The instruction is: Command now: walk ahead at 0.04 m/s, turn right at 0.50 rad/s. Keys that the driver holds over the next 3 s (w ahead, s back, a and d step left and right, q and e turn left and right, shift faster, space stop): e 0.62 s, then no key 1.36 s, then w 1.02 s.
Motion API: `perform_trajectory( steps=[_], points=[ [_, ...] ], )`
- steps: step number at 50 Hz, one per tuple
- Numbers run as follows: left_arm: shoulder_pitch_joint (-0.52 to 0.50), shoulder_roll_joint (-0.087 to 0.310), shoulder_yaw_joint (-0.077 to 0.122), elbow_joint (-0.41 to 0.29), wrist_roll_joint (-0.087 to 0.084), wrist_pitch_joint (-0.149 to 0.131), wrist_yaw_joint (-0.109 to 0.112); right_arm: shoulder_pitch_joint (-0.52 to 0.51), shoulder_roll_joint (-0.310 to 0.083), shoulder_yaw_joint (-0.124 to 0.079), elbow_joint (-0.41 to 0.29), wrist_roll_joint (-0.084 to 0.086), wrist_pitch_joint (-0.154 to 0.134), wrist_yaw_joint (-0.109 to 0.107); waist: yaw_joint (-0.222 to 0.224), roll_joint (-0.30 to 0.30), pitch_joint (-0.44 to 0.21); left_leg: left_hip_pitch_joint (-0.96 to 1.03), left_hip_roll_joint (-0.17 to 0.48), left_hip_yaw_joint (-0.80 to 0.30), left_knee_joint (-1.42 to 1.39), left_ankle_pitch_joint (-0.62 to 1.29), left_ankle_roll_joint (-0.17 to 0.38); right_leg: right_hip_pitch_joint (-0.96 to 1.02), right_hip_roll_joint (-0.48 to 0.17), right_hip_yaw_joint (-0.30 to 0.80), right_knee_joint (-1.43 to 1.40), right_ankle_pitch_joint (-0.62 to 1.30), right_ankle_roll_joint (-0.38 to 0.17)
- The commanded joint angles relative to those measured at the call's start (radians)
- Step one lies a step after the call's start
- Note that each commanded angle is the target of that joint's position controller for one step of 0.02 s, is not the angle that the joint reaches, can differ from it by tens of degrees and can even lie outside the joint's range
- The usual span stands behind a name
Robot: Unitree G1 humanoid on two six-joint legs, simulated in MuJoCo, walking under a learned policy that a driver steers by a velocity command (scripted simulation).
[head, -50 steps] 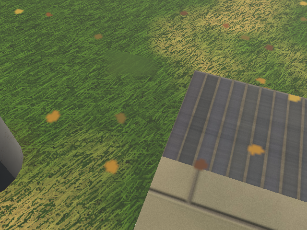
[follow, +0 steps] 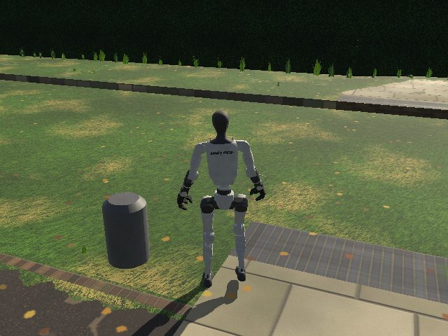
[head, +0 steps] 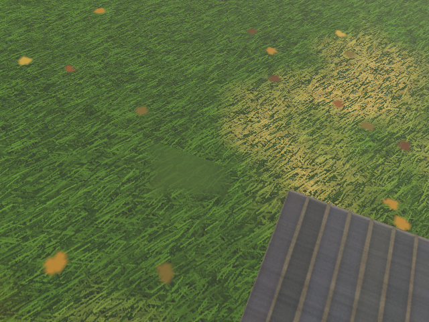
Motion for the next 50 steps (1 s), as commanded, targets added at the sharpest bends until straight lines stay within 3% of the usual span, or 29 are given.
perform_trajectory(
  steps=[1, 4, 8, 10, 11, 12, 13, 14, 15, 16, 17, 20, 24, 27, 31, 34, 35, 36, 37, 38, 39, 40, 41, 44, 46, 48, 50],
  points=[
    [0.010, 0.035, 0.006, -0.086, -0.004, 0.008, -0.006, -0.013, -0.160, -0.045, -0.047, 0.000, -0.003, -0.009, -0.010, 0.195, -0.094, 0.160, 0.242, -0.128, -0.114, 0.435, 0.216, -0.071, -0.051, -0.019, -0.038, 0.065, 0.030],
    [-0.030, 0.025, -0.005, -0.126, 0.000, 0.008, -0.025, -0.013, -0.191, -0.057, -0.041, 0.005, 0.007, -0.012, -0.028, 0.209, -0.128, 0.156, 0.260, -0.079, -0.107, 0.423, 0.217, 0.039, -0.066, -0.052, -0.205, 0.104, 0.012],
    [-0.027, 0.058, 0.007, -0.153, 0.001, 0.017, -0.047, -0.001, -0.223, -0.068, -0.024, 0.028, 0.007, 0.000, -0.025, 0.219, -0.125, 0.163, 0.296, -0.064, -0.064, 0.365, 0.193, 0.140, -0.053, -0.097, -0.383, 0.138, -0.039],
    [0.030, 0.060, 0.016, -0.139, 0.004, 0.020, -0.051, -0.007, -0.215, -0.067, -0.011, 0.047, 0.005, 0.002, 0.012, 0.197, -0.120, 0.112, 0.269, -0.017, 0.025, 0.271, 0.128, 0.270, -0.020, -0.125, -0.574, 0.274, -0.090],
    [0.062, 0.092, 0.030, -0.133, 0.008, 0.020, -0.041, 0.054, -0.183, -0.060, 0.015, 0.041, 0.002, 0.008, 0.013, 0.118, -0.124, 0.028, 0.226, 0.043, 0.130, 0.145, 0.055, 0.389, -0.029, -0.068, -0.661, 0.414, -0.127],
    [0.090, 0.217, 0.060, -0.151, 0.013, 0.018, -0.021, 0.074, -0.119, -0.040, -0.007, -0.008, 0.000, 0.016, -0.014, -0.186, -0.139, -0.222, 0.107, 0.148, 0.436, -0.247, -0.054, 0.560, -0.284, 0.272, -0.689, 0.800, -0.227],
    [0.077, 0.247, 0.056, -0.180, 0.044, 0.001, -0.027, -0.018, -0.121, -0.037, -0.057, -0.013, -0.002, 0.008, 0.031, -0.258, -0.152, -0.397, -0.019, 0.029, 0.659, -0.520, -0.090, 0.525, -0.442, 0.485, -0.710, 0.930, -0.437],
    [0.085, 0.205, 0.046, -0.177, 0.054, -0.019, -0.035, -0.061, -0.168, -0.050, -0.060, 0.008, 0.000, 0.002, 0.064, -0.139, -0.171, -0.402, 0.001, -0.061, 0.760, -0.483, -0.079, 0.498, -0.401, 0.435, -0.732, 0.832, -0.447],
    [0.041, 0.178, 0.037, -0.174, 0.043, -0.032, -0.032, -0.054, -0.176, -0.056, -0.053, 0.022, 0.004, -0.003, 0.030, -0.105, -0.133, -0.407, 0.016, -0.080, 0.765, -0.393, -0.064, 0.471, -0.337, 0.352, -0.728, 0.753, -0.388],
    [-0.006, 0.149, 0.031, -0.178, 0.023, -0.033, -0.025, -0.029, -0.175, -0.060, -0.030, 0.016, 0.009, -0.013, 0.006, -0.062, -0.119, -0.407, 0.027, -0.088, 0.732, -0.319, -0.064, 0.453, -0.287, 0.304, -0.724, 0.673, -0.333],
    [-0.038, 0.129, 0.022, -0.185, 0.009, -0.029, -0.018, -0.016, -0.185, -0.064, -0.024, 0.010, 0.014, -0.019, -0.010, -0.076, -0.109, -0.385, 0.028, -0.091, 0.709, -0.269, -0.070, 0.422, -0.265, 0.281, -0.727, 0.654, -0.312],
    [-0.037, 0.122, 0.017, -0.197, 0.016, -0.020, -0.004, 0.018, -0.159, -0.060, -0.020, 0.015, 0.010, -0.012, -0.024, -0.085, -0.138, -0.319, -0.008, -0.084, 0.667, -0.182, -0.084, 0.397, -0.227, 0.266, -0.733, 0.645, -0.312],
    [-0.020, 0.141, 0.025, -0.200, 0.011, -0.013, 0.009, -0.021, -0.133, -0.048, -0.033, 0.016, 0.003, -0.005, -0.002, -0.094, -0.131, -0.285, -0.026, -0.101, 0.460, -0.151, -0.098, 0.405, -0.212, 0.315, -0.728, 0.521, -0.309],
    [-0.028, 0.152, 0.030, -0.210, 0.013, -0.006, 0.006, -0.031, -0.137, -0.047, -0.039, 0.021, -0.003, 0.005, 0.006, -0.112, -0.113, -0.211, -0.044, -0.107, 0.355, -0.163, -0.095, 0.350, -0.202, 0.370, -0.730, 0.428, -0.311],
    [-0.042, 0.154, 0.033, -0.220, 0.008, 0.003, -0.004, -0.020, -0.148, -0.051, -0.045, 0.029, -0.019, 0.021, 0.008, -0.126, -0.114, -0.128, -0.065, -0.113, 0.228, -0.183, -0.076, 0.345, -0.190, 0.460, -0.706, 0.459, -0.305],
    [-0.074, 0.128, 0.022, -0.227, -0.002, 0.012, 0.000, 0.055, -0.141, -0.052, -0.023, 0.027, -0.031, 0.036, -0.035, -0.117, -0.139, 0.030, -0.052, -0.080, -0.022, -0.011, -0.042, 0.331, -0.151, 0.446, -0.636, 0.495, -0.254],
    [-0.044, 0.101, 0.013, -0.222, 0.000, 0.012, 0.003, 0.063, -0.165, -0.057, -0.024, 0.015, -0.032, 0.035, -0.028, -0.077, -0.146, 0.123, 0.018, -0.125, -0.082, 0.092, -0.013, 0.274, -0.112, 0.413, -0.594, 0.387, -0.205],
    [0.010, 0.046, -0.004, -0.217, 0.020, 0.008, 0.001, 0.054, -0.220, -0.062, -0.044, -0.004, -0.028, 0.031, 0.011, 0.121, -0.164, 0.210, 0.210, -0.312, -0.121, 0.232, 0.061, 0.173, -0.008, 0.284, -0.414, 0.110, -0.143],
    [-0.009, 0.081, 0.008, -0.245, 0.010, -0.002, 0.003, 0.039, -0.256, -0.066, -0.034, -0.031, -0.022, 0.032, 0.026, 0.321, -0.094, 0.143, 0.347, -0.506, -0.143, 0.354, 0.241, 0.024, 0.109, 0.132, -0.259, -0.167, -0.090],
    [0.002, 0.152, 0.030, -0.223, 0.022, -0.009, 0.007, 0.013, -0.212, -0.057, -0.054, -0.021, -0.027, 0.031, 0.005, 0.241, -0.087, 0.104, 0.372, -0.513, -0.152, 0.308, 0.299, 0.016, 0.059, 0.149, -0.061, -0.179, -0.050],
    [0.008, 0.171, 0.043, -0.201, 0.013, -0.007, 0.005, -0.016, -0.185, -0.048, -0.058, -0.008, -0.027, 0.027, 0.013, 0.189, -0.070, 0.093, 0.313, -0.427, -0.140, 0.267, 0.263, 0.009, 0.055, 0.151, 0.024, -0.118, -0.036],
    [0.028, 0.141, 0.040, -0.175, 0.012, 0.003, 0.009, -0.041, -0.171, -0.042, -0.060, 0.005, -0.026, 0.025, 0.025, 0.160, -0.060, 0.096, 0.252, -0.351, -0.126, 0.219, 0.217, 0.006, 0.052, 0.149, 0.052, -0.070, -0.017],
    [0.030, 0.116, 0.033, -0.170, 0.016, 0.011, 0.011, -0.049, -0.153, -0.034, -0.057, 0.019, -0.026, 0.023, 0.017, 0.165, -0.047, 0.110, 0.231, -0.319, -0.115, 0.238, 0.204, -0.011, 0.050, 0.153, 0.065, -0.027, -0.001],
    [0.003, 0.035, 0.003, -0.177, 0.011, 0.011, 0.004, -0.028, -0.129, -0.021, -0.040, 0.013, -0.014, 0.021, 0.003, 0.194, -0.065, 0.138, 0.169, -0.215, -0.094, 0.313, 0.193, 0.061, 0.018, 0.080, -0.113, 0.017, 0.022],
    [-0.036, -0.002, -0.016, -0.189, 0.015, 0.005, -0.002, -0.012, -0.146, -0.025, -0.032, 0.012, -0.004, 0.021, -0.027, 0.229, -0.086, 0.151, 0.160, -0.196, -0.076, 0.337, 0.191, 0.154, -0.019, 0.016, -0.304, 0.003, 0.024],
    [-0.034, 0.017, -0.012, -0.182, 0.006, 0.002, -0.005, 0.025, -0.175, -0.030, -0.020, 0.017, 0.007, 0.023, -0.044, 0.239, -0.096, 0.163, 0.174, -0.221, -0.056, 0.352, 0.200, 0.223, -0.013, -0.019, -0.457, 0.055, 0.017],
    [0.022, 0.022, -0.009, -0.149, 0.012, -0.001, -0.008, 0.033, -0.161, -0.020, -0.008, 0.032, 0.007, 0.027, -0.009, 0.209, -0.085, 0.125, 0.158, -0.212, -0.032, 0.332, 0.163, 0.354, -0.004, -0.035, -0.733, 0.288, -0.018]
  ],
)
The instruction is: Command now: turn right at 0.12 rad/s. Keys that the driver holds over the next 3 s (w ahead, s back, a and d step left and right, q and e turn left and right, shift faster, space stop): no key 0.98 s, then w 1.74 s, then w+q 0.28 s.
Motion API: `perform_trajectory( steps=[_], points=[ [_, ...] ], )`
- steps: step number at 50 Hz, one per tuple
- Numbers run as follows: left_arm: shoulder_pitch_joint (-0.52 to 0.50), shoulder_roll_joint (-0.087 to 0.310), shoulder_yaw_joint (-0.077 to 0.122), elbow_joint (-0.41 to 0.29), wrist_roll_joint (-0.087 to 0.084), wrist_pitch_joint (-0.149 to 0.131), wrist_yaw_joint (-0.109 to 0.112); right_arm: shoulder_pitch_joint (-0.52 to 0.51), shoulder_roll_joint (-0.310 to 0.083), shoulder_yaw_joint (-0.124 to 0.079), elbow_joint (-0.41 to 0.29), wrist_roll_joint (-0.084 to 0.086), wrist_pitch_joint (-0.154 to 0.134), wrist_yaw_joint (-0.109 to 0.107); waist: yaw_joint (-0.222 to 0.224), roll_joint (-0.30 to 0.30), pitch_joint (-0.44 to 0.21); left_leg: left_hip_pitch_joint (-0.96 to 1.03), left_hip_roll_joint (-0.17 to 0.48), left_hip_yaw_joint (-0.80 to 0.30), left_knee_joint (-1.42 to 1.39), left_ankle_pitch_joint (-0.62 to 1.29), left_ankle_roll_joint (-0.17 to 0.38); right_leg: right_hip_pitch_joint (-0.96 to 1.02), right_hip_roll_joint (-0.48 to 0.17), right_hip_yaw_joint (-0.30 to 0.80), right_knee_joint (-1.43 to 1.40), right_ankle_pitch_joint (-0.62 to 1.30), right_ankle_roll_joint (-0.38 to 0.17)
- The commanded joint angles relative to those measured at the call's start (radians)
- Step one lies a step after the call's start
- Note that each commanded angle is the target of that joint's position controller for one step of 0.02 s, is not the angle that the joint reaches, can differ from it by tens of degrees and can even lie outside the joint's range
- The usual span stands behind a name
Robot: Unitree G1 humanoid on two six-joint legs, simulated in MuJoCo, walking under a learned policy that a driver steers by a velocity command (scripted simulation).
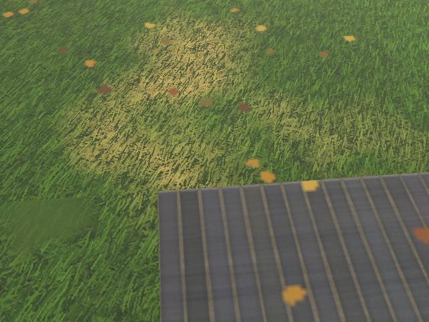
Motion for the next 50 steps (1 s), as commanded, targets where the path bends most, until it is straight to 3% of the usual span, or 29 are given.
perform_trajectory(
  steps=[1, 2, 3, 4, 5, 8, 21, 49, 50],
  points=[
    [0.018, 0.100, 0.019, -0.055, 0.013, -0.019, 0.002, 0.032, -0.155, -0.030, -0.035, 0.008, -0.019, 0.003, 0.005, 0.154, -0.109, 0.033, 0.165, -0.161, -0.082, 0.337, 0.117, 0.184, -0.013, -0.002, -0.289, 0.279, -0.052],
    [0.037, 0.158, 0.027, -0.065, 0.021, -0.017, 0.011, 0.042, -0.132, -0.020, -0.038, -0.018, -0.035, 0.010, -0.013, 0.037, -0.147, -0.027, 0.116, -0.100, -0.015, 0.239, 0.055, 0.272, -0.122, 0.104, -0.239, 0.518, -0.089],
    [0.001, 0.155, 0.025, -0.042, 0.029, -0.017, 0.007, 0.073, -0.086, -0.009, -0.035, -0.025, -0.045, 0.014, -0.068, -0.135, -0.151, 0.019, 0.047, -0.019, -0.055, 0.042, -0.001, 0.161, -0.144, 0.113, -0.189, 0.417, -0.156],
    [-0.028, 0.092, 0.013, -0.062, 0.027, -0.023, -0.005, 0.010, -0.125, -0.012, -0.028, -0.033, -0.045, 0.012, -0.018, -0.089, -0.119, 0.054, 0.039, -0.010, -0.038, 0.048, -0.038, 0.104, -0.112, 0.107, -0.208, 0.272, -0.169],
    [-0.020, 0.071, 0.006, -0.051, 0.036, -0.030, -0.009, -0.022, -0.135, -0.016, -0.027, -0.027, -0.042, 0.011, -0.006, -0.070, -0.092, 0.050, 0.034, -0.005, -0.031, 0.067, -0.044, 0.077, -0.094, 0.100, -0.219, 0.198, -0.152],
    [-0.001, 0.081, 0.002, -0.035, 0.031, -0.050, -0.007, -0.013, -0.127, -0.016, -0.013, -0.016, -0.027, -0.001, -0.006, -0.066, -0.039, 0.042, 0.041, -0.013, -0.026, 0.113, -0.033, 0.033, -0.074, 0.086, -0.219, 0.199, -0.125],
    [0.024, 0.051, -0.012, 0.012, 0.024, -0.063, -0.003, 0.031, -0.132, -0.020, 0.101, -0.008, -0.019, -0.022, -0.004, 0.007, -0.039, 0.070, 0.047, -0.016, -0.035, 0.152, -0.053, 0.037, -0.045, 0.062, -0.206, 0.230, -0.126],
    [0.095, 0.036, -0.024, 0.221, 0.013, -0.065, 0.012, 0.076, -0.104, -0.013, 0.304, -0.002, -0.003, -0.043, -0.004, 0.020, -0.004, 0.070, 0.031, -0.002, -0.058, 0.146, -0.040, 0.035, -0.008, 0.004, -0.215, 0.222, -0.105],
    [0.111, 0.032, -0.025, 0.235, 0.013, -0.063, 0.014, 0.093, -0.091, -0.010, 0.317, -0.002, -0.002, -0.043, -0.004, 0.011, -0.025, 0.076, 0.014, 0.018, -0.052, 0.057, -0.038, 0.043, -0.001, 0.000, -0.229, 0.114, -0.109]
  ],
)
Over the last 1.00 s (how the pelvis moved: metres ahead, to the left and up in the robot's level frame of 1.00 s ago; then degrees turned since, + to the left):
0.02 -0.02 0.00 -27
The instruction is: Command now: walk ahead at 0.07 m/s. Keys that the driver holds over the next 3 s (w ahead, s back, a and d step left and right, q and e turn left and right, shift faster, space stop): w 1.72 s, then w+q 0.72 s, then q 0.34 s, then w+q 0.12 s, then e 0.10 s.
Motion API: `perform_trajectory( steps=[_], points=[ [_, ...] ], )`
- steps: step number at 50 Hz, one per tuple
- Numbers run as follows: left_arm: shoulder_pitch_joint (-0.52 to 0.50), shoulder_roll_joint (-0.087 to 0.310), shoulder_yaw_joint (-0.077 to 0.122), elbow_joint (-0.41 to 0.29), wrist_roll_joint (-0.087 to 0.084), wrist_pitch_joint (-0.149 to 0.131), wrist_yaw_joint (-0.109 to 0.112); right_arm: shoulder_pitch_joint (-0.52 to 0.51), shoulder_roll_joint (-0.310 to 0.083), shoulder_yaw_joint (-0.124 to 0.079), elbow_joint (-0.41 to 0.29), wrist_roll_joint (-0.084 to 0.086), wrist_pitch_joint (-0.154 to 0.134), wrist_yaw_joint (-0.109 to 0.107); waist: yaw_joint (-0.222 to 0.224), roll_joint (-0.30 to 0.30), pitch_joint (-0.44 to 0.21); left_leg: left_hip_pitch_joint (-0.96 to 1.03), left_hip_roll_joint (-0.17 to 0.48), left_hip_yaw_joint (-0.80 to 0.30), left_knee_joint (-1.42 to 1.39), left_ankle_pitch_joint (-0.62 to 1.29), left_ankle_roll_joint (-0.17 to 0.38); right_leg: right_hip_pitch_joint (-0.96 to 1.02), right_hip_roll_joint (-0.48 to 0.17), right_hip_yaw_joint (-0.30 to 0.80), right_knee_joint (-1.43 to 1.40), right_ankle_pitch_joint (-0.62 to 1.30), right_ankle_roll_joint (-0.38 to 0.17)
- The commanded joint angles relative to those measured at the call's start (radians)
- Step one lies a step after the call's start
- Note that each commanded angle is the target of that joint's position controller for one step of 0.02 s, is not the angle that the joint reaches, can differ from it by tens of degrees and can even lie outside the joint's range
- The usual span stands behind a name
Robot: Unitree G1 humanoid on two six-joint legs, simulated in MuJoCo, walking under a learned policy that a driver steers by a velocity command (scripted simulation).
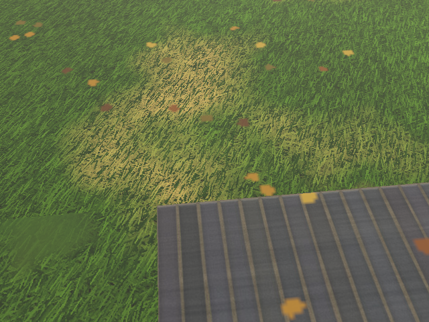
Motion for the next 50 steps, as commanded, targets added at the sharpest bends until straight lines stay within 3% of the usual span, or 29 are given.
perform_trajectory(
  steps=[1, 2, 4, 6, 8, 10, 11, 12, 13, 14, 15, 18, 23, 29, 30, 31, 32, 33, 34, 35, 36, 37, 38, 39, 40, 42, 44, 47, 50],
  points=[
    [0.048, 0.118, 0.025, -0.010, -0.007, -0.003, 0.009, 0.043, -0.094, -0.015, -0.005, 0.006, -0.004, -0.005, 0.006, -0.027, -0.004, 0.004, -0.051, 0.065, -0.016, -0.074, 0.025, -0.064, -0.027, 0.036, -0.133, -0.130, -0.031],
    [0.051, 0.145, 0.033, -0.010, -0.013, 0.000, 0.012, 0.033, -0.092, -0.016, -0.011, 0.011, -0.006, -0.005, 0.014, -0.061, 0.028, -0.051, -0.077, 0.092, 0.036, -0.209, 0.036, -0.091, -0.049, 0.080, -0.162, -0.329, -0.060],
    [0.096, 0.192, 0.047, -0.005, -0.021, -0.009, 0.011, -0.014, -0.072, -0.010, -0.044, 0.013, -0.030, 0.003, 0.042, -0.162, 0.096, -0.191, -0.082, 0.115, 0.188, -0.248, 0.052, -0.105, -0.189, 0.283, -0.282, -0.573, -0.146],
    [0.091, 0.212, 0.057, -0.005, -0.027, -0.028, 0.010, -0.026, -0.059, -0.006, -0.063, 0.025, -0.067, 0.023, 0.035, -0.203, 0.147, -0.239, -0.021, 0.058, 0.306, -0.204, 0.090, -0.142, -0.310, 0.454, -0.351, -0.554, -0.225],
    [0.016, 0.187, 0.052, -0.029, -0.035, -0.038, 0.005, 0.025, -0.059, -0.007, -0.054, 0.035, -0.094, 0.043, -0.016, -0.175, 0.143, -0.172, 0.003, 0.054, 0.167, -0.223, 0.135, -0.143, -0.292, 0.384, -0.311, -0.421, -0.198],
    [-0.070, 0.158, 0.043, -0.060, -0.039, -0.035, 0.001, 0.199, -0.074, -0.023, 0.029, 0.022, -0.104, 0.050, -0.092, -0.082, 0.081, 0.162, -0.042, 0.069, -0.049, -0.016, 0.128, -0.278, -0.150, 0.181, -0.142, -0.225, -0.116],
    [-0.082, 0.090, 0.023, -0.073, -0.024, -0.042, -0.005, 0.319, -0.132, -0.040, 0.056, 0.013, -0.104, 0.048, -0.122, 0.110, 0.013, 0.298, 0.116, -0.174, -0.164, -0.107, 0.157, -0.372, -0.047, 0.028, 0.167, -0.123, -0.053],
    [-0.085, 0.072, 0.023, -0.119, -0.030, -0.059, 0.002, 0.410, -0.257, -0.063, 0.062, 0.010, -0.112, 0.063, -0.127, 0.336, -0.007, 0.369, 0.322, -0.602, -0.326, -0.259, 0.294, -0.555, 0.049, -0.033, 0.420, -0.245, -0.020],
    [-0.072, 0.117, 0.033, -0.110, -0.051, -0.073, 0.001, 0.332, -0.193, -0.040, 0.041, -0.002, -0.125, 0.066, -0.081, 0.209, 0.045, 0.305, 0.368, -0.676, -0.348, -0.332, 0.332, -0.618, -0.009, 0.056, 0.597, -0.261, -0.033],
    [-0.052, 0.121, 0.034, -0.097, -0.060, -0.084, -0.009, 0.256, -0.136, -0.026, 0.011, 0.006, -0.133, 0.064, -0.047, 0.135, 0.105, 0.278, 0.333, -0.565, -0.345, -0.317, 0.305, -0.665, -0.057, 0.076, 0.651, -0.153, -0.054],
    [-0.038, 0.118, 0.036, -0.078, -0.052, -0.091, -0.016, 0.214, -0.123, -0.021, -0.008, 0.009, -0.135, 0.067, -0.031, 0.109, 0.103, 0.274, 0.281, -0.450, -0.349, -0.248, 0.266, -0.666, -0.091, 0.053, 0.645, -0.059, -0.064],
    [-0.095, 0.124, 0.051, -0.082, -0.026, -0.098, -0.033, 0.238, -0.068, 0.000, -0.012, 0.002, -0.119, 0.065, -0.037, 0.106, 0.067, 0.288, 0.185, -0.209, -0.353, 0.124, 0.206, -0.620, -0.133, -0.007, 0.543, 0.105, -0.048],
    [-0.275, 0.051, 0.025, -0.150, -0.026, -0.086, -0.046, 0.280, -0.118, -0.001, -0.023, -0.005, -0.096, 0.035, -0.065, 0.078, 0.084, 0.210, 0.146, -0.069, -0.382, 0.329, 0.221, -0.564, -0.105, -0.076, 0.272, 0.246, 0.012],
    [-0.406, 0.075, 0.019, -0.206, -0.037, -0.093, -0.069, 0.324, -0.140, -0.013, -0.012, 0.015, -0.091, 0.027, -0.060, 0.099, 0.129, 0.239, 0.196, -0.025, -0.387, 0.378, 0.221, -0.459, -0.071, -0.079, 0.054, 0.328, -0.026],
    [-0.313, 0.026, -0.006, -0.161, 0.105, -0.055, -0.084, 0.345, -0.027, 0.043, 0.005, -0.148, -0.121, 0.092, 0.000, 0.121, 0.006, 0.267, 0.242, -0.054, -0.393, 0.464, 0.273, -0.384, -0.082, -0.013, 0.080, 0.350, -0.066],
    [-0.279, 0.086, 0.018, -0.164, 0.102, -0.041, -0.089, 0.269, -0.087, 0.015, -0.028, -0.126, -0.126, 0.114, 0.033, 0.117, 0.036, 0.310, 0.248, -0.024, -0.357, 0.594, 0.271, -0.384, -0.058, -0.038, 0.090, 0.264, -0.089],
    [-0.282, 0.133, 0.032, -0.166, 0.077, -0.038, -0.089, 0.234, -0.149, -0.001, -0.050, -0.103, -0.124, 0.120, 0.053, 0.091, -0.008, 0.301, 0.223, 0.014, -0.304, 0.732, 0.258, -0.291, -0.018, -0.098, 0.077, 0.242, -0.108],
    [-0.255, 0.161, 0.045, -0.158, 0.045, -0.045, -0.086, 0.260, -0.186, -0.013, -0.044, -0.096, -0.118, 0.123, 0.075, 0.065, -0.041, 0.284, 0.188, 0.056, -0.197, 0.905, 0.235, -0.156, 0.020, -0.148, 0.028, 0.269, -0.129],
    [-0.152, 0.185, 0.055, -0.125, 0.021, -0.055, -0.072, 0.338, -0.194, -0.014, -0.023, -0.112, -0.114, 0.127, 0.087, 0.042, -0.116, 0.206, 0.139, 0.086, -0.022, 0.970, 0.195, 0.066, 0.030, -0.145, 0.058, 0.321, -0.154],
    [0.051, 0.177, 0.046, -0.067, 0.026, -0.058, -0.067, 0.512, -0.083, 0.016, -0.004, -0.140, -0.116, 0.124, 0.078, -0.057, -0.345, -0.063, 0.057, 0.083, 0.273, 0.690, 0.135, 0.540, -0.100, 0.007, 0.175, 0.482, -0.284],
    [0.311, 0.175, 0.047, -0.009, 0.029, -0.053, -0.054, 0.534, -0.026, 0.044, -0.026, -0.149, -0.124, 0.153, 0.166, -0.205, -0.498, -0.384, -0.126, 0.063, 0.612, -0.046, 0.080, 0.855, -0.341, 0.480, -0.028, 0.238, -0.466],
    [0.437, 0.143, 0.040, 0.063, 0.078, -0.071, -0.050, 0.266, -0.080, 0.010, -0.089, -0.082, -0.121, 0.162, 0.236, -0.122, -0.300, -0.547, -0.126, -0.072, 0.896, -0.273, 0.123, 0.694, -0.343, 0.610, -0.180, 0.054, -0.374],
    [0.260, 0.176, 0.054, 0.037, 0.070, -0.099, -0.043, 0.135, -0.081, 0.003, -0.130, -0.059, -0.132, 0.144, 0.171, -0.081, -0.064, -0.625, -0.029, -0.102, 0.933, -0.176, 0.162, 0.408, -0.337, 0.505, -0.224, -0.054, -0.296],
    [0.138, 0.115, 0.038, 0.018, 0.064, -0.105, -0.037, 0.098, -0.097, -0.002, -0.140, -0.077, -0.136, 0.115, 0.120, -0.041, -0.011, -0.547, 0.026, -0.098, 0.875, -0.111, 0.181, 0.209, -0.316, 0.414, -0.265, 0.015, -0.299],
    [0.078, 0.038, 0.010, 0.015, 0.053, -0.106, -0.035, 0.092, -0.056, 0.011, -0.159, -0.098, -0.131, 0.096, 0.060, -0.016, -0.037, -0.460, 0.064, -0.093, 0.822, -0.065, 0.191, 0.096, -0.301, 0.332, -0.288, 0.130, -0.294],
    [0.001, -0.025, -0.009, 0.001, 0.049, -0.110, -0.031, 0.100, 0.016, 0.030, -0.174, -0.102, -0.102, 0.089, -0.015, -0.014, -0.027, -0.372, 0.093, -0.074, 0.776, -0.068, 0.178, -0.058, -0.277, 0.239, -0.353, 0.231, -0.277],
    [0.003, 0.006, -0.001, -0.005, 0.054, -0.131, -0.036, 0.103, 0.013, 0.033, -0.180, -0.090, -0.086, 0.096, -0.028, -0.042, 0.007, -0.405, 0.105, -0.040, 0.667, -0.038, 0.163, -0.123, -0.235, 0.156, -0.404, 0.198, -0.276],
    [0.078, 0.020, -0.005, 0.008, 0.091, -0.139, -0.058, 0.002, 0.005, 0.038, -0.210, -0.086, -0.076, 0.105, 0.000, -0.023, -0.001, -0.402, 0.111, 0.020, 0.424, 0.218, 0.132, -0.169, -0.201, 0.057, -0.397, 0.382, -0.280],
    [0.178, 0.066, 0.003, 0.037, 0.068, -0.134, -0.087, -0.119, 0.002, 0.038, -0.248, -0.077, -0.053, 0.115, 0.033, -0.049, -0.015, -0.344, 0.057, 0.072, 0.261, 0.336, 0.099, -0.137, -0.189, 0.011, -0.359, 0.559, -0.268]
  ],
)
Over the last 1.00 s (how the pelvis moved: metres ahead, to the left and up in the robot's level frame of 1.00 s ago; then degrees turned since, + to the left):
0.00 -0.03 0.00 0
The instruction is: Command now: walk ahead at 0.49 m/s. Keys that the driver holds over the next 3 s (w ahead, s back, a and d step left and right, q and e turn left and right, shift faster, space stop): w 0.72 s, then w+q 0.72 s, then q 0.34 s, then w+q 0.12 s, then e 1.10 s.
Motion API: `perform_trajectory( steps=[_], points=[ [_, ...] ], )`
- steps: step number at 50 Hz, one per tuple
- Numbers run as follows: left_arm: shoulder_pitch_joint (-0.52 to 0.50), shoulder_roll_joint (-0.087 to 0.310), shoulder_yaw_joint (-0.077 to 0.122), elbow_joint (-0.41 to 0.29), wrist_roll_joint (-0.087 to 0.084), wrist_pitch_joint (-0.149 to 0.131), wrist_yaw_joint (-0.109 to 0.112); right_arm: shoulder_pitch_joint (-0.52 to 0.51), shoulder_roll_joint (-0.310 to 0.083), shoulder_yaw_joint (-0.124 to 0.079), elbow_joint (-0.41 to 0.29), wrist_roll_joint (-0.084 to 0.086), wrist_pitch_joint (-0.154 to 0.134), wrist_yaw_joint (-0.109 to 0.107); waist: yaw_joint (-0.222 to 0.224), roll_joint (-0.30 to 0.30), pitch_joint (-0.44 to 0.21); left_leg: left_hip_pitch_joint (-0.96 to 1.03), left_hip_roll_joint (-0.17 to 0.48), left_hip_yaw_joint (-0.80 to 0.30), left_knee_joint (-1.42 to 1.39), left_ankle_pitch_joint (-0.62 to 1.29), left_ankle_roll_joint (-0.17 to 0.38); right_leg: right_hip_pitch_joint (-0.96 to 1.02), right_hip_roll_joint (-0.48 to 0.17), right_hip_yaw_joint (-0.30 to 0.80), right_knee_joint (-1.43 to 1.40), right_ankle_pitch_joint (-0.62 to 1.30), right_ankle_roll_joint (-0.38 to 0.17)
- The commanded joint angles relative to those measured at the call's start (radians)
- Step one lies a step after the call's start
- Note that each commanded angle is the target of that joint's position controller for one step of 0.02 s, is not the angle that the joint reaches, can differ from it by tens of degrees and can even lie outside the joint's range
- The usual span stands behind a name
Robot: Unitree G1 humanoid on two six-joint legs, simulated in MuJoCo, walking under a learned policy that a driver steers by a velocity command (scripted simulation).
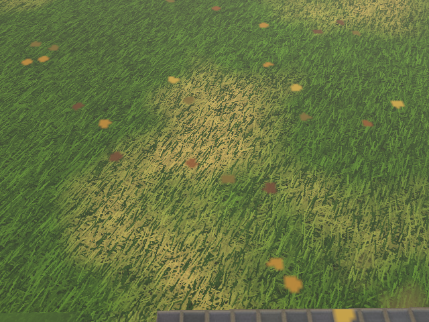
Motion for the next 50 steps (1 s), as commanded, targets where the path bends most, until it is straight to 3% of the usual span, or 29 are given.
perform_trajectory(
  steps=[1, 6, 10, 11, 12, 13, 14, 15, 17, 19, 21, 27, 28, 32, 35, 36, 37, 38, 39, 40, 41, 42, 43, 45, 46, 47, 48, 49, 50],
  points=[
    [0.001, 0.148, 0.024, -0.053, -0.010, -0.020, -0.024, -0.029, -0.043, -0.006, -0.051, 0.009, 0.019, 0.006, -0.047, -0.085, 0.049, 0.152, -0.041, 0.046, -0.123, 0.125, -0.028, -0.153, -0.274, 0.119, -0.086, 0.477, -0.196],
    [0.098, 0.142, 0.031, 0.006, -0.008, 0.007, -0.019, -0.170, -0.066, -0.024, -0.089, 0.023, 0.023, -0.014, -0.021, -0.091, 0.066, 0.018, -0.055, 0.019, -0.307, 0.045, 0.009, 0.197, -0.352, 0.151, -0.040, 0.489, -0.154],
    [0.067, 0.191, 0.054, 0.006, -0.003, 0.020, -0.012, -0.115, -0.128, -0.060, -0.074, 0.060, 0.003, -0.026, -0.093, -0.098, -0.017, 0.399, -0.144, 0.105, -0.359, 0.060, 0.084, 0.133, -0.295, 0.075, 0.121, 0.834, -0.072],
    [0.062, 0.176, 0.052, -0.008, 0.005, 0.014, -0.013, 0.049, -0.183, -0.081, -0.028, 0.070, -0.009, -0.032, -0.138, -0.058, -0.141, 0.690, -0.114, 0.054, -0.277, 0.170, 0.150, 0.003, -0.225, 0.039, 0.294, 0.750, -0.014],
    [0.202, 0.060, 0.012, -0.025, 0.022, 0.002, -0.018, 0.297, -0.200, -0.076, 0.029, 0.074, -0.015, -0.033, -0.161, 0.147, -0.409, 1.228, 0.137, -0.326, -0.347, 0.131, 0.369, -0.364, -0.081, 0.026, 0.613, 0.253, 0.070],
    [0.100, 0.084, 0.021, -0.027, 0.000, 0.005, -0.037, 0.522, -0.172, -0.078, 0.110, 0.040, -0.014, -0.043, -0.261, 0.116, -0.374, 1.281, 0.250, -0.619, -0.529, -0.022, 0.379, -0.561, -0.010, 0.097, 0.886, -0.369, 0.072],
    [-0.073, 0.113, 0.039, -0.077, -0.028, 0.007, -0.035, 0.468, -0.184, -0.095, 0.122, 0.026, -0.042, -0.054, -0.257, 0.049, -0.126, 1.076, 0.210, -0.534, -0.580, -0.261, 0.256, -0.701, -0.088, 0.186, 1.016, -0.326, 0.015],
    [-0.145, 0.140, 0.048, -0.087, -0.024, 0.000, -0.010, 0.315, -0.157, -0.092, 0.095, 0.035, -0.055, -0.061, -0.203, 0.030, 0.030, 0.835, 0.177, -0.409, -0.618, -0.282, 0.210, -0.705, -0.158, 0.173, 1.009, -0.239, -0.002],
    [-0.133, 0.080, 0.034, -0.091, 0.012, 0.006, 0.015, 0.203, -0.022, -0.051, 0.075, 0.048, -0.054, -0.067, -0.117, 0.013, 0.013, 0.655, 0.131, -0.278, -0.679, -0.112, 0.206, -0.571, -0.215, 0.170, 0.919, -0.124, -0.018],
    [-0.123, 0.031, 0.027, -0.087, 0.006, 0.019, 0.008, 0.221, -0.002, -0.046, 0.075, 0.039, -0.058, -0.062, -0.080, -0.003, 0.011, 0.585, 0.097, -0.192, -0.708, -0.025, 0.201, -0.528, -0.218, 0.144, 0.865, -0.095, -0.002],
    [-0.161, 0.054, 0.033, -0.094, -0.007, 0.024, -0.005, 0.262, -0.034, -0.055, 0.082, 0.027, -0.071, -0.047, -0.087, 0.003, 0.032, 0.553, 0.077, -0.130, -0.724, 0.019, 0.206, -0.568, -0.214, 0.108, 0.782, -0.014, 0.026],
    [-0.331, 0.066, 0.032, -0.171, 0.008, 0.045, -0.022, 0.347, -0.064, -0.043, 0.114, 0.006, -0.072, 0.017, -0.074, 0.046, 0.022, 0.354, 0.020, -0.002, -0.652, 0.287, 0.187, -0.390, -0.158, 0.027, 0.560, 0.283, 0.054],
    [-0.235, 0.078, 0.034, -0.144, 0.022, 0.042, -0.033, 0.362, -0.078, -0.044, 0.115, -0.022, -0.071, 0.020, -0.048, 0.056, 0.022, 0.328, 0.036, -0.005, -0.594, 0.275, 0.184, -0.343, -0.158, 0.039, 0.725, 0.332, 0.054],
    [-0.325, 0.134, 0.061, -0.218, 0.006, 0.029, -0.001, 0.419, -0.072, -0.036, 0.150, -0.013, -0.076, -0.017, -0.065, 0.024, 0.035, 0.630, 0.106, -0.077, -0.459, 0.337, 0.171, -0.542, -0.175, 0.076, 0.687, 0.087, 0.041],
    [-0.028, 0.170, 0.100, -0.154, -0.001, 0.017, 0.024, 0.272, -0.127, -0.056, 0.102, -0.011, -0.079, -0.026, 0.071, -0.017, 0.001, 0.383, 0.034, 0.021, -0.147, 0.530, 0.128, -0.064, -0.084, -0.042, 0.628, -0.019, 0.013],
    [0.173, 0.193, 0.123, -0.090, -0.005, 0.001, 0.031, 0.228, -0.167, -0.072, 0.081, 0.003, -0.085, -0.006, 0.160, -0.111, -0.036, 0.216, -0.073, 0.056, 0.185, 0.393, 0.115, 0.160, -0.041, -0.075, 0.530, -0.001, -0.022],
    [0.171, 0.206, 0.107, -0.089, 0.000, -0.007, 0.042, 0.375, 0.013, -0.035, 0.112, -0.013, -0.087, 0.027, 0.069, -0.311, -0.160, 0.055, -0.220, 0.050, 0.602, -0.498, 0.051, 0.331, -0.282, 0.285, 0.359, 0.371, -0.250],
    [0.185, 0.221, 0.091, -0.110, 0.016, -0.021, 0.019, 0.431, 0.067, -0.021, 0.081, 0.028, -0.104, 0.025, 0.021, -0.220, -0.186, -0.115, -0.281, -0.159, 0.727, -0.636, 0.031, 0.337, -0.457, 0.650, 0.270, 0.710, -0.429],
    [0.071, 0.196, 0.092, -0.110, 0.036, -0.041, 0.000, 0.243, 0.001, -0.043, 0.002, 0.054, -0.093, 0.017, 0.039, -0.165, 0.056, -0.297, -0.228, -0.221, 0.768, -0.516, 0.029, 0.114, -0.556, 0.743, 0.197, 0.415, -0.430],
    [-0.027, 0.108, 0.066, -0.100, -0.007, -0.035, -0.010, 0.169, -0.076, -0.062, -0.010, 0.037, -0.068, -0.010, -0.008, -0.044, 0.072, -0.319, -0.142, -0.195, 0.753, -0.399, 0.023, -0.018, -0.537, 0.653, 0.220, 0.242, -0.372],
    [-0.075, 0.052, 0.043, -0.117, -0.013, -0.019, -0.007, 0.207, -0.068, -0.061, 0.000, 0.014, -0.049, -0.025, -0.046, 0.016, 0.015, -0.256, -0.125, -0.184, 0.704, -0.319, 0.007, -0.117, -0.488, 0.552, 0.246, 0.260, -0.340],
    [-0.143, 0.002, 0.020, -0.139, 0.002, -0.012, 0.000, 0.250, -0.014, -0.041, 0.023, -0.008, -0.034, -0.034, -0.094, -0.012, 0.028, -0.153, -0.091, -0.190, 0.583, -0.214, -0.003, -0.257, -0.433, 0.423, 0.225, 0.311, -0.275],
    [-0.177, -0.005, 0.015, -0.148, 0.008, 0.002, 0.014, 0.251, 0.041, -0.026, 0.035, -0.028, -0.015, -0.031, -0.113, -0.040, 0.050, -0.091, -0.060, -0.148, 0.452, -0.134, -0.006, -0.339, -0.356, 0.295, 0.199, 0.161, -0.212],
    [-0.151, 0.029, 0.012, -0.137, 0.009, -0.002, 0.056, 0.305, 0.054, -0.013, 0.056, -0.047, -0.020, 0.011, -0.118, -0.080, 0.039, 0.039, -0.056, -0.021, 0.354, 0.062, -0.001, -0.450, -0.271, 0.155, 0.242, 0.017, -0.172],
    [-0.088, 0.042, 0.010, -0.119, 0.020, -0.004, 0.064, 0.287, 0.025, -0.023, 0.056, -0.032, -0.039, 0.029, -0.097, -0.065, 0.035, 0.062, -0.065, 0.014, 0.360, 0.080, -0.011, -0.479, -0.278, 0.134, 0.265, 0.049, -0.172],
    [-0.004, -0.031, -0.018, -0.095, 0.028, -0.020, 0.090, 0.169, 0.010, -0.019, 0.018, -0.041, -0.051, 0.039, -0.026, -0.009, 0.017, -0.109, 0.006, -0.085, 0.089, 0.434, -0.015, -0.262, -0.250, 0.101, 0.337, -0.024, -0.117],
    [0.146, -0.011, -0.026, -0.046, 0.007, -0.029, 0.103, 0.050, -0.008, -0.029, -0.008, -0.032, -0.055, 0.036, 0.039, -0.081, 0.036, -0.224, 0.000, -0.065, -0.019, 0.502, -0.026, -0.119, -0.275, 0.138, 0.387, -0.059, -0.109],
    [0.185, 0.001, -0.030, -0.042, -0.002, -0.032, 0.111, -0.025, -0.029, -0.028, -0.024, -0.007, -0.059, 0.030, 0.068, -0.040, 0.032, -0.134, -0.012, -0.016, -0.202, 0.650, -0.029, -0.176, -0.236, 0.072, 0.432, -0.112, -0.085],
    [0.218, 0.043, -0.029, -0.024, -0.005, -0.021, 0.094, -0.057, -0.021, -0.027, -0.033, 0.006, -0.048, 0.027, 0.053, -0.087, 0.062, 0.035, -0.046, 0.070, -0.233, 0.604, -0.025, -0.302, -0.241, 0.064, 0.379, -0.145, -0.088]
  ],
)
Over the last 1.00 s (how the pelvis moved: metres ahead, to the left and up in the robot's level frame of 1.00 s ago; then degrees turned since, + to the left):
0.42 -0.02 0.01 0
